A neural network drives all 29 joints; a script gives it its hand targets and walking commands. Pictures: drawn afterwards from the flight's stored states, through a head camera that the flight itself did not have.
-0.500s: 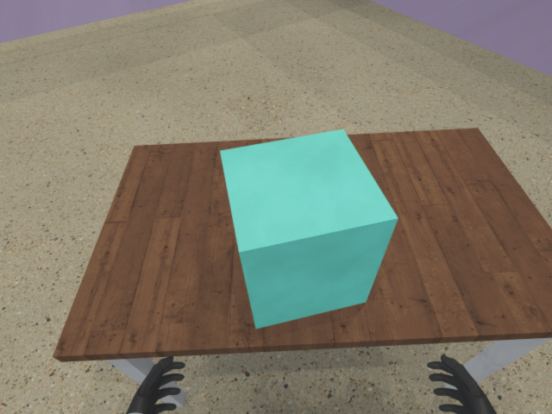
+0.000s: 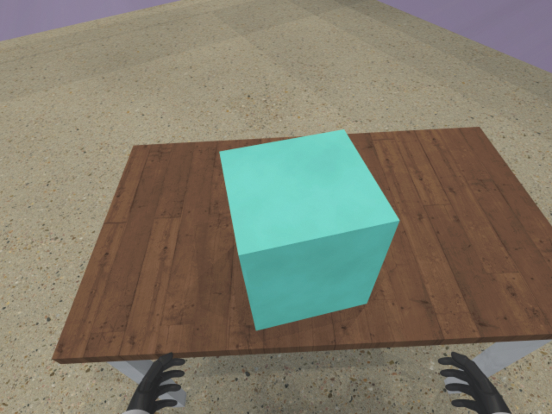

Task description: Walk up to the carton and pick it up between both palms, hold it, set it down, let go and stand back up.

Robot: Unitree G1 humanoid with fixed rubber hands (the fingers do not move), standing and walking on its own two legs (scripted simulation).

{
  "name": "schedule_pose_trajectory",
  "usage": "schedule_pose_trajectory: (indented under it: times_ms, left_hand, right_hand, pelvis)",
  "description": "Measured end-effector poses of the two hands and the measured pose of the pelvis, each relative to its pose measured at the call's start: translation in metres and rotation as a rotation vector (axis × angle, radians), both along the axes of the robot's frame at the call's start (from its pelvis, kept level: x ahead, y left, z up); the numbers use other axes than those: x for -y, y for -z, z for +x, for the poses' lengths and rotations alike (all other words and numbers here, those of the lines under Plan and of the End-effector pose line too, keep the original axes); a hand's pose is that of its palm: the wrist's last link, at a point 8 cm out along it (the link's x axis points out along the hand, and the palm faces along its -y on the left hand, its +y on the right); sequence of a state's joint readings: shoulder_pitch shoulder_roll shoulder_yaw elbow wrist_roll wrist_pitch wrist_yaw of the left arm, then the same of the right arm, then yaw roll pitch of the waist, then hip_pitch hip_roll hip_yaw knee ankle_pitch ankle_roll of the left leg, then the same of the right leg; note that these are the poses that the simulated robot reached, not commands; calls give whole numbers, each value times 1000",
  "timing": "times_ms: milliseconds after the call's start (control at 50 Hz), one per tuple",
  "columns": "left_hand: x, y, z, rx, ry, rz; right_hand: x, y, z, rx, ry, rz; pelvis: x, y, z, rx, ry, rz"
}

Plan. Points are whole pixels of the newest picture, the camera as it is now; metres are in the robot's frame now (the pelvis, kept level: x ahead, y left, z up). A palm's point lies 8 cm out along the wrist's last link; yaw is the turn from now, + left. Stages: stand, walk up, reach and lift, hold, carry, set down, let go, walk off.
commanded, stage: stand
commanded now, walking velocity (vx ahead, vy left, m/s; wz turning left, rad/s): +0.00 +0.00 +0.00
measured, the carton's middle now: (298, 233) +0.40 +0.00 +0.01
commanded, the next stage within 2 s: walk up in 0.52 s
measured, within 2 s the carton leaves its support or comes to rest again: neither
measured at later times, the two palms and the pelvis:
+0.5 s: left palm (143, 409) +0.15 +0.23 -0.08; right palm (494, 410) +0.15 -0.27 -0.07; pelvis +0.00 +0.00 +0.00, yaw +0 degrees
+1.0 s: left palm out of the picture +0.13 +0.26 -0.09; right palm (496, 412) +0.15 -0.27 -0.07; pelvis +0.00 +0.01 +0.00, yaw +0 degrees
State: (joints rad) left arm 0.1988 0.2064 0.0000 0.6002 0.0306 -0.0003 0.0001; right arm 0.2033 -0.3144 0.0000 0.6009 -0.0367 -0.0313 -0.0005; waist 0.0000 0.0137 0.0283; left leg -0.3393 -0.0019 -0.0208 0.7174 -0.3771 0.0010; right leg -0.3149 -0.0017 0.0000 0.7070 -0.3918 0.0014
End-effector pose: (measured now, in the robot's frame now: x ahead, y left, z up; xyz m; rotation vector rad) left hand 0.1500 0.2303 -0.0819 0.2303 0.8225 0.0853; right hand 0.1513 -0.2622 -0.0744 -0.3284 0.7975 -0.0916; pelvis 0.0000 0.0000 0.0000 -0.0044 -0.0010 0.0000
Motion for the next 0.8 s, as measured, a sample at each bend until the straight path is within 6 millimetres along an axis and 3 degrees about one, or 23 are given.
schedule_pose_trajectory:
  times_ms: [800]
  left_hand:
    - [-3, -1, -1, 9, -3, 2]
  right_hand:
    - [7, -2, 0, -5, -2, -20]
  pelvis:
    - [0, 0, 0, 0, 0, 0]
